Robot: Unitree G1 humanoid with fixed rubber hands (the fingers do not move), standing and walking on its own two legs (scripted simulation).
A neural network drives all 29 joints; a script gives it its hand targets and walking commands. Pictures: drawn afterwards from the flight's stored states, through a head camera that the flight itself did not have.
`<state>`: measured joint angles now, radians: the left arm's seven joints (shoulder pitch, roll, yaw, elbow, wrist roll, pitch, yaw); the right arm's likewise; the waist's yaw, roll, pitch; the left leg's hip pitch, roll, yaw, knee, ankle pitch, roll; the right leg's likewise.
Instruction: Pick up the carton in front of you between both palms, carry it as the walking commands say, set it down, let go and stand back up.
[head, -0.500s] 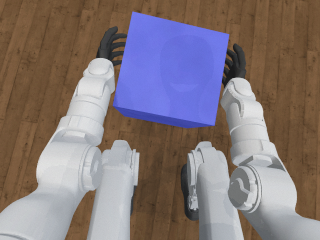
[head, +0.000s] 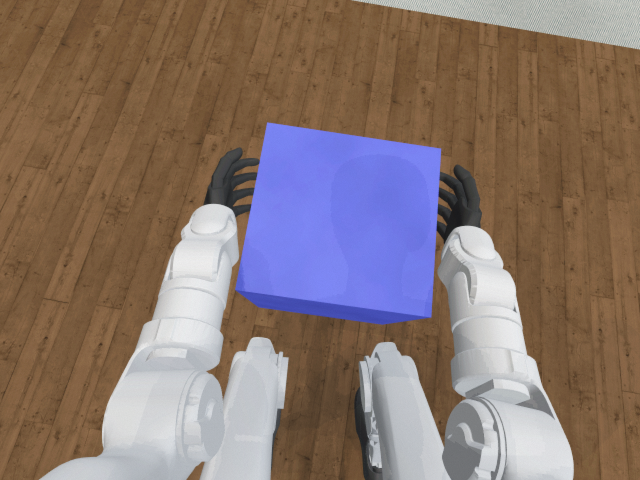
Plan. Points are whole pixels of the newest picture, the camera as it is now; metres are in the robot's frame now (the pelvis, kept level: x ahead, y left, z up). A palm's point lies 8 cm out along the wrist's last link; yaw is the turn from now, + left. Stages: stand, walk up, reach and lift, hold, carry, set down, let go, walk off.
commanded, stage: reach and lift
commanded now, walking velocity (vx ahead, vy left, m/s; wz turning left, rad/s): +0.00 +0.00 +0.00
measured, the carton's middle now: (334, 241) +0.43 +0.00 -0.13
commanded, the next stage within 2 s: hold in 1.96 s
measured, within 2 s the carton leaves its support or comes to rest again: neither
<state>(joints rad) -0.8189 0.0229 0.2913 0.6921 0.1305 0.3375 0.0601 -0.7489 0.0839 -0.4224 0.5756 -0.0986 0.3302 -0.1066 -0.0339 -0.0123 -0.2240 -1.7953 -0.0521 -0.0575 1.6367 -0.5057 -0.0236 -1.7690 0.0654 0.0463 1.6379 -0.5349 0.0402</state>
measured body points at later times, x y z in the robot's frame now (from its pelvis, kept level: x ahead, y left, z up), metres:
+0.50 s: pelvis +0.05 +0.00 +0.15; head +0.14 +0.01 +0.59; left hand +0.41 +0.15 +0.10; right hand +0.41 -0.15 +0.11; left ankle +0.09 +0.12 -0.51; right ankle +0.09 -0.13 -0.51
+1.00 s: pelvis +0.07 +0.00 +0.23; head +0.04 +0.00 +0.68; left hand +0.37 +0.15 +0.24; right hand +0.38 -0.15 +0.25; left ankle +0.09 +0.12 -0.51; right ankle +0.09 -0.13 -0.51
